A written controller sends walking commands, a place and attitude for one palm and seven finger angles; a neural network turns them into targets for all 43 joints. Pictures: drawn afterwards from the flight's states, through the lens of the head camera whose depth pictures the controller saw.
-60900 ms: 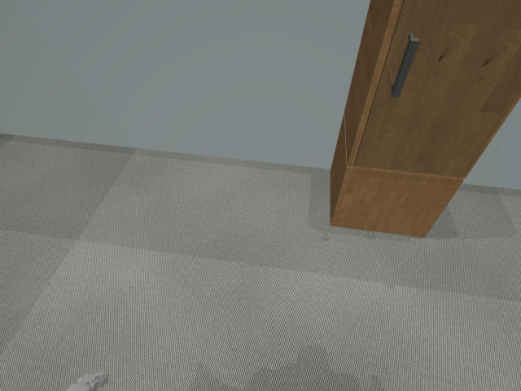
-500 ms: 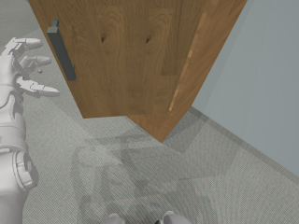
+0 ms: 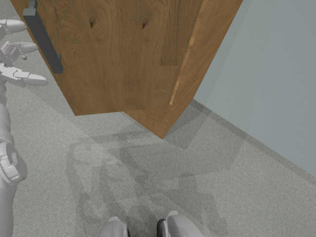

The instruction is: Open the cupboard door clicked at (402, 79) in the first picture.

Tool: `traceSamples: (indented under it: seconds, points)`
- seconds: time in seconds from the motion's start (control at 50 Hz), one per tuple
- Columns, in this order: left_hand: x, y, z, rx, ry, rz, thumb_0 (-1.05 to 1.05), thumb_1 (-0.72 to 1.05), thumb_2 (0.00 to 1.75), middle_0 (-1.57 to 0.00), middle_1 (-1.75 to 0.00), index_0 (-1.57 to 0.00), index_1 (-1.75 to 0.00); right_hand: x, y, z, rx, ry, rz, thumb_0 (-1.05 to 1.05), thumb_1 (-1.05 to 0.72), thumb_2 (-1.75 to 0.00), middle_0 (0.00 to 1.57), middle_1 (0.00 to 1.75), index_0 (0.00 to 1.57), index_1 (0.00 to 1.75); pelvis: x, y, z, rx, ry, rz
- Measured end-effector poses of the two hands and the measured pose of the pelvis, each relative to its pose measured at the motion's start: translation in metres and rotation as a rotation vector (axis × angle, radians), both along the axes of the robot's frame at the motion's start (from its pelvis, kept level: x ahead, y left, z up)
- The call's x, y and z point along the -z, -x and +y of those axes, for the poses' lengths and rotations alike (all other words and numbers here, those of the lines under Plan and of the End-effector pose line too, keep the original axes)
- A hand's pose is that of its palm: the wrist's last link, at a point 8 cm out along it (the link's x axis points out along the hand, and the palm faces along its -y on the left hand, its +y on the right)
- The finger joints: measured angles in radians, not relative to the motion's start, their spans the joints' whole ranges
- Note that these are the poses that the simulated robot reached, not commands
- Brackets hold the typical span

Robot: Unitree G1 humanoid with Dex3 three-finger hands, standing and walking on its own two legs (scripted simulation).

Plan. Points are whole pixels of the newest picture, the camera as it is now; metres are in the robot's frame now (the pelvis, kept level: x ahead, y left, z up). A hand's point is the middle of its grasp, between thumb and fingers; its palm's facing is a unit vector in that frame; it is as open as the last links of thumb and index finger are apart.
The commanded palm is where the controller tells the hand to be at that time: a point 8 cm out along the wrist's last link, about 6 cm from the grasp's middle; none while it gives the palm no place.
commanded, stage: move the hooked fingers beside the handle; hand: left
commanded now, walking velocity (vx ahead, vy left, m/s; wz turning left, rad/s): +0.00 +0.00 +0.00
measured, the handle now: (47, 39) +0.56 +0.21 +0.11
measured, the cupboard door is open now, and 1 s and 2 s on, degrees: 46 46 46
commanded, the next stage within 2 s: slide the fingers in behind the handle in 0.50 s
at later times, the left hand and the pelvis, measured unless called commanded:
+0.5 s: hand (19, 63) +0.50 +0.26 +0.10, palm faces +0.05 -1.00 +0.02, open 14.0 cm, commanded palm +0.48 +0.31 +0.11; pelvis +0.02 +0.00 +0.00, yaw +0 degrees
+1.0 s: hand (36, 59) +0.51 +0.23 +0.10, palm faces +0.05 -1.00 +0.01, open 14.0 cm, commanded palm +0.48 +0.28 +0.11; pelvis +0.01 +0.00 +0.00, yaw +0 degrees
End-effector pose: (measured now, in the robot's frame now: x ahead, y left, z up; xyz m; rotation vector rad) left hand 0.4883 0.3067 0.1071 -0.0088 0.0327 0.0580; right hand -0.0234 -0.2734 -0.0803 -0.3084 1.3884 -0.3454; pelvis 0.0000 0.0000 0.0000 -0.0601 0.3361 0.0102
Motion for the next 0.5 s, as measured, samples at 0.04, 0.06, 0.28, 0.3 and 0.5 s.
traceSamples:
  seconds: [0.04,0.06,0.28,0.3,0.5]
  points:
    - [0.000,-0.001,0.002,-0.007,-0.009,0.002,-0.02,-0.50,0.30,-0.30,-1.20,-0.31,-1.20,0.000,0.003,0.001,0.011,-0.006,0.005,0.00,-0.91,-0.90,0.21,0.30,0.20,0.30,-0.001,-0.002,0.000,0.007,-0.001,0.001]
    - [0.000,0.000,0.004,-0.011,-0.015,0.005,-0.02,-0.50,0.30,-0.30,-1.20,-0.31,-1.21,-0.001,0.003,0.003,0.017,-0.010,0.008,0.00,-0.91,-0.90,0.21,0.30,0.20,0.30,-0.001,-0.003,0.000,0.009,-0.001,0.001]
    - [-0.004,0.010,0.022,-0.010,-0.023,0.001,-0.02,-0.50,0.30,-0.30,-1.20,-0.30,-1.20,0.001,-0.013,0.010,0.010,-0.042,0.008,0.00,-0.90,-0.90,0.21,0.30,0.20,0.30,-0.004,-0.013,-0.001,0.004,0.004,-0.004]
    - [-0.004,0.011,0.021,-0.003,-0.021,-0.001,-0.02,-0.50,0.30,-0.30,-1.20,-0.30,-1.20,0.002,-0.017,0.010,0.003,-0.042,0.005,0.00,-0.90,-0.90,0.21,0.30,0.20,0.30,-0.005,-0.014,0.000,0.002,0.004,-0.005]
    - [0.004,0.013,0.009,0.006,0.010,0.008,-0.02,-0.50,0.30,-0.30,-1.20,-0.30,-1.20,0.003,-0.055,0.008,-0.043,-0.034,-0.085,0.00,-0.90,-0.90,0.21,0.30,0.20,0.30,-0.005,-0.017,0.003,-0.004,0.003,-0.015]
